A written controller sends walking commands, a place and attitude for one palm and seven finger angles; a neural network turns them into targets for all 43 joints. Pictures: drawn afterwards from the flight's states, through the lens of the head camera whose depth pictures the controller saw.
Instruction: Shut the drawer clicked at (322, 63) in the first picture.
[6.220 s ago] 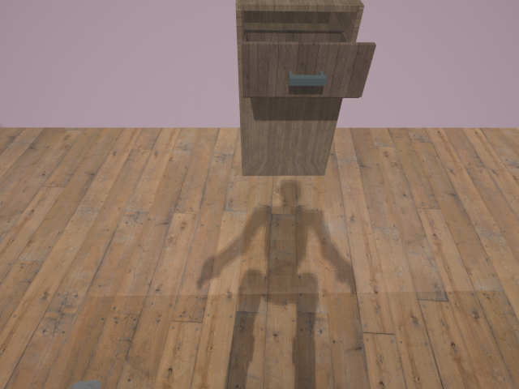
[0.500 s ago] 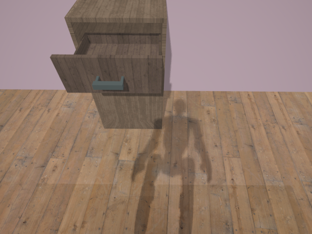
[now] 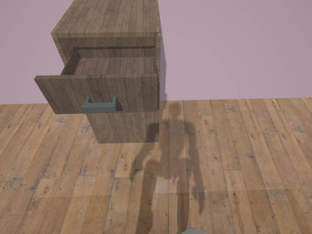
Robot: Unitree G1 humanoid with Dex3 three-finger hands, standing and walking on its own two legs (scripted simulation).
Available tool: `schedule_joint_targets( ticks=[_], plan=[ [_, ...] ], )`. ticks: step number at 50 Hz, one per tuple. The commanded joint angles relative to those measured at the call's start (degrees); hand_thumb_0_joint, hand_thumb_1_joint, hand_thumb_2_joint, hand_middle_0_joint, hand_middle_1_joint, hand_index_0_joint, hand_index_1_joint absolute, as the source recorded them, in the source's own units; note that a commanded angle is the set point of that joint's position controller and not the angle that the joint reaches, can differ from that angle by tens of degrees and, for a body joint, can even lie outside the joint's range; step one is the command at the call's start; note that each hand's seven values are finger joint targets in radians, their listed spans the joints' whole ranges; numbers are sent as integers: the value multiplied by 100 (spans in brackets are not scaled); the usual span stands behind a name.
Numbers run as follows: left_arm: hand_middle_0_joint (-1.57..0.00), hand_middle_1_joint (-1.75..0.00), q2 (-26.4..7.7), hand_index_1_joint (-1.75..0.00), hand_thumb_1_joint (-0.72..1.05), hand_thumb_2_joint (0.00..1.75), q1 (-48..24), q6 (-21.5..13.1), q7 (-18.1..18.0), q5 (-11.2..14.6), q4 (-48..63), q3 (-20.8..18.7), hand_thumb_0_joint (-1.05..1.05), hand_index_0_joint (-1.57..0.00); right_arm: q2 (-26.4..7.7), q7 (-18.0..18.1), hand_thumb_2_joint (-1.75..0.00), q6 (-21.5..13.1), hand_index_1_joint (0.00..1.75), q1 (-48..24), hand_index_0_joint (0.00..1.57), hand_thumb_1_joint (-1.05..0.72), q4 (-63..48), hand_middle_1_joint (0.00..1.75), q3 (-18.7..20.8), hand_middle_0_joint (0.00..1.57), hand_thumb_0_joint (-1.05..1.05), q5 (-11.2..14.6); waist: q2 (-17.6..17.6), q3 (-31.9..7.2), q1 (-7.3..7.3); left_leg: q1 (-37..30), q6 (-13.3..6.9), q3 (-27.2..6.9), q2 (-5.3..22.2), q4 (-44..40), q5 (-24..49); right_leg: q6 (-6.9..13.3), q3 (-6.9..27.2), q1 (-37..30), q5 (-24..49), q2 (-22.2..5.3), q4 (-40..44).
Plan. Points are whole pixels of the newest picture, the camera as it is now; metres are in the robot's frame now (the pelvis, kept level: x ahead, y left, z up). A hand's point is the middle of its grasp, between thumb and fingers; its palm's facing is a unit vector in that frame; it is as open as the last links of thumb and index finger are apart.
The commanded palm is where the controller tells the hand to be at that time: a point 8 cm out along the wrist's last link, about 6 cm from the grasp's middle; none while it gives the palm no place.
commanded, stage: take the last steps up to it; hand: left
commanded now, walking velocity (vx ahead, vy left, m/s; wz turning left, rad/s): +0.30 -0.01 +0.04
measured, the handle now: (100, 103) +0.55 +0.22 -0.02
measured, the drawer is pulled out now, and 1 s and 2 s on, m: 0.28 0.28 0.28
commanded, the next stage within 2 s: come to a stop and stand still in 0.52 s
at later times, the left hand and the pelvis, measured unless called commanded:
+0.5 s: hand out of the picture +0.09 +0.15 -0.17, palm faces +0.16 -0.97 -0.16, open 7.3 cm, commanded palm none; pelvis +0.16 -0.01 +0.00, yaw +2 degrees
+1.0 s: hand (106, 193) +0.27 +0.18 -0.17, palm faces +0.06 -0.96 -0.26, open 7.3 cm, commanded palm none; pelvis +0.24 -0.02 +0.00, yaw +2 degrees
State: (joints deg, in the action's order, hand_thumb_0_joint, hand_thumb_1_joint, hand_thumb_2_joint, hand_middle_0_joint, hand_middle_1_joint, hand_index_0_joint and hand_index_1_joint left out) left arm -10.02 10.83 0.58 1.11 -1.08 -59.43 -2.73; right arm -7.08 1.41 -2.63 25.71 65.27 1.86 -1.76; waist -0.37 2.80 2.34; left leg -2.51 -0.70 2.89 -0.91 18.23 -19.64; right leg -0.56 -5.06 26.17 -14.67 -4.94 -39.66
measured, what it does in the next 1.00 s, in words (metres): walks ahead: right foot, then left foot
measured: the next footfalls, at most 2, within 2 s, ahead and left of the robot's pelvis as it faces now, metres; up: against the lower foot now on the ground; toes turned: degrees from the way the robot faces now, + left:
right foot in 0.04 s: +0.14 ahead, -0.12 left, +0.00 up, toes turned -7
left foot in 0.52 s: +0.27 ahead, +0.12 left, +0.00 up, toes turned +10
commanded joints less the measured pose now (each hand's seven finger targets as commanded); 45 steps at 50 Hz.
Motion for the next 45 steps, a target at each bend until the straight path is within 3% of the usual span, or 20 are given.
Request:
schedule_joint_targets(
  ticks=[1,2,3,4,6,8,10,13,19,23,24,25,26,27,29,31,35,42,44,45],
  plan=[
    [-20,-30,-572,-30,90,90,900,-338,0,-33,119,-190,0,-20,-919,34,-90,-103,30,37,20,-90,-164,30,169,20,0,58,145,-125,-671,1382,-579,-485,1080,1250,2191,217,-54,-2247,372,243,1190],
    [-20,-30,-1039,-30,90,90,1748,-427,-63,-76,-138,-311,0,-20,-676,-22,-90,-147,30,152,20,-90,-250,30,138,20,0,124,-872,-787,-952,2501,-291,34,574,2886,1248,647,1322,-3677,98,-918,1504],
    [-20,-30,-1519,-30,90,90,2341,-434,-117,1,-265,-379,0,-20,-566,-38,-90,-159,30,76,20,-90,-483,30,92,20,0,150,-1583,-1196,-1000,3525,-141,141,15,4513,-1331,1222,3256,-4189,570,-2111,2260],
    [-20,-30,-1423,-30,90,90,2092,-413,-158,63,-230,-372,0,-20,-725,-44,-90,-88,30,-184,20,-90,-526,30,151,20,0,154,-1156,-1032,-949,3559,-213,-356,279,5320,-1249,1349,3408,-3493,-254,-2202,2595],
    [-20,-30,-878,-30,90,90,1048,-385,-213,38,71,-248,0,-20,-599,-103,-90,-39,30,-696,20,-90,-611,30,193,20,0,76,-286,78,-626,3827,-192,-464,745,5546,-311,1268,2630,-1943,-1409,-1853,2947],
    [-20,-30,-479,-30,90,90,678,-455,-230,-2,129,-120,0,-20,-380,-140,-90,69,30,-444,20,-90,-499,30,162,20,0,23,-240,171,-262,3378,-42,-347,856,5067,232,991,1496,-1267,-439,-1399,3058],
    [-20,-30,-346,-30,90,90,707,-496,-239,-31,109,-109,0,-20,-257,-159,-90,149,30,-251,20,-90,-457,30,180,20,0,2,-471,161,-101,3105,83,-164,871,4526,353,929,909,-966,195,-1180,3058],
    [-20,-30,-483,-30,90,90,767,-519,-206,-18,60,-92,0,-20,-298,-209,-90,190,30,-550,20,-90,-605,30,173,20,0,17,-544,211,-120,3108,200,13,866,3772,624,970,679,-1031,386,-1061,3160],
    [-20,-30,-679,-30,90,90,1242,-527,-185,-28,-188,-97,0,-20,-366,-286,-90,63,30,-1591,20,-90,-962,30,138,20,0,45,-536,220,-449,2970,203,224,667,2298,666,978,685,-1735,1141,-1131,2849],
    [-20,-30,-685,-30,90,90,1303,-447,-210,-11,-312,-110,0,-20,-415,-250,-90,-15,30,-1584,20,-90,-926,30,104,20,0,56,-599,153,-366,2067,104,415,414,1371,792,786,497,-1802,1474,-966,2283],
    [-20,-30,-649,-30,90,90,1272,-418,-213,-11,-310,-106,0,-20,-510,-222,-90,-44,30,-1254,20,-90,-821,30,119,20,0,48,-518,82,-197,1420,64,467,348,977,998,671,353,-1546,1483,-809,1832],
    [-20,-30,-492,-30,90,90,1286,-399,-212,3,-297,-75,0,-20,-767,-168,-90,-92,30,-703,20,-90,-659,30,162,20,0,25,-4,-234,22,474,-56,148,591,648,1357,509,159,-1177,1447,-554,862],
    [-20,-30,-236,-30,90,90,1448,-395,-189,41,-194,-32,0,-20,-1291,-97,-90,-124,30,-103,20,-90,-546,30,279,20,0,-33,1123,-740,185,-549,-564,-1212,1769,521,2259,227,-308,-194,-7,40,-500],
    [-20,-30,-172,-30,90,90,1346,-420,-196,20,-61,7,0,-20,-1568,-67,-90,-40,30,236,20,-90,-471,30,311,20,0,20,1586,-807,226,-639,-1089,-2081,2579,78,2856,147,-281,432,-2059,368,-1822],
    [-20,-30,-287,-30,90,90,994,-340,-217,-7,-21,-18,0,-20,-1276,10,-90,-28,30,-281,20,-90,-600,30,230,20,0,52,1263,-399,115,234,-1227,-1995,2497,-212,1866,180,251,798,-1748,42,-2815],
    [-20,-30,-186,-30,90,90,927,-289,-152,-27,-91,-31,0,-20,-846,12,-90,-67,30,-801,20,-90,-697,30,108,20,0,62,664,60,-139,1157,-982,-1277,2037,-511,1727,99,373,522,-1028,-174,-2597],
    [-20,-30,133,-30,90,90,1477,-57,-266,23,-323,57,0,-20,-638,97,-90,-88,30,-1277,20,-90,-780,30,8,20,0,85,470,-246,-513,1647,-772,-238,1647,-242,4100,-136,353,-687,-390,-102,-1192],
    [-20,-30,-269,-30,90,90,1040,69,-334,-12,-83,12,0,-20,-903,125,-90,181,30,-1226,20,-90,-610,30,183,20,0,92,891,-63,-398,1502,-693,-429,1611,249,3594,-105,142,-1169,23,90,445],
    [-20,-30,-481,-30,90,90,1065,-1,-342,-25,-48,-35,0,-20,-834,106,-90,224,30,-1209,20,-90,-615,30,210,20,0,109,557,-58,-450,1642,-362,-326,1273,688,2931,-7,406,-1505,1297,-26,1218],
    [-20,-30,-666,-30,90,90,990,-45,-354,-48,12,-60,0,-20,-710,87,-90,247,30,-1127,20,-90,-647,30,219,20,0,130,108,-164,-367,1741,-92,-98,851,1036,2176,167,930,-1562,2511,-395,1301]
  ],
)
